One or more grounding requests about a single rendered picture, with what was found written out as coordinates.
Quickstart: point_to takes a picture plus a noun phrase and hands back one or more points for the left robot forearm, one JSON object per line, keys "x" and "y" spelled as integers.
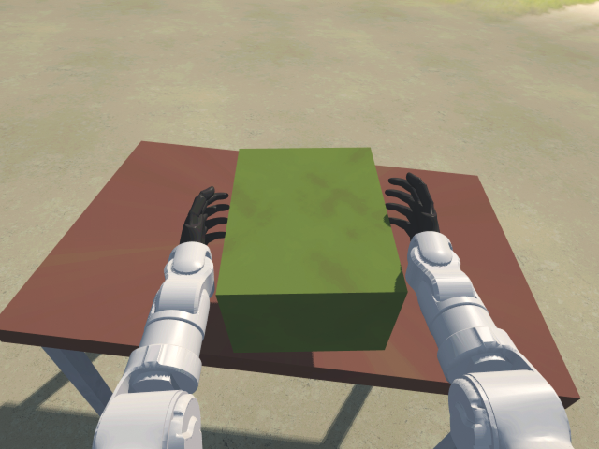
{"x": 168, "y": 354}

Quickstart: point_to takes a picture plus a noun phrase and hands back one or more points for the left robot upper arm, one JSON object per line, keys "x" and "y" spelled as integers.
{"x": 151, "y": 420}

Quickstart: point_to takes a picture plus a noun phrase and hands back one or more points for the right robot hand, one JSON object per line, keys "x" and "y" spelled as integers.
{"x": 421, "y": 214}

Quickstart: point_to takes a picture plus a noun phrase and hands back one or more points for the right robot upper arm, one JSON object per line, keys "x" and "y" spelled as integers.
{"x": 514, "y": 409}

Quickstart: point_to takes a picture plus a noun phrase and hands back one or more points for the table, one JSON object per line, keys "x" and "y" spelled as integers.
{"x": 94, "y": 291}

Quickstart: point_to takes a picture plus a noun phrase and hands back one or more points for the carton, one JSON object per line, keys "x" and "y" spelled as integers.
{"x": 309, "y": 262}

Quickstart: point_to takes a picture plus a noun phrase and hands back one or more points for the left robot hand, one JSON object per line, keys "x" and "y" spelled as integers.
{"x": 196, "y": 224}

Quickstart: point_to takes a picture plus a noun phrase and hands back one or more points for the right robot forearm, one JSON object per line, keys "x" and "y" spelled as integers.
{"x": 467, "y": 339}

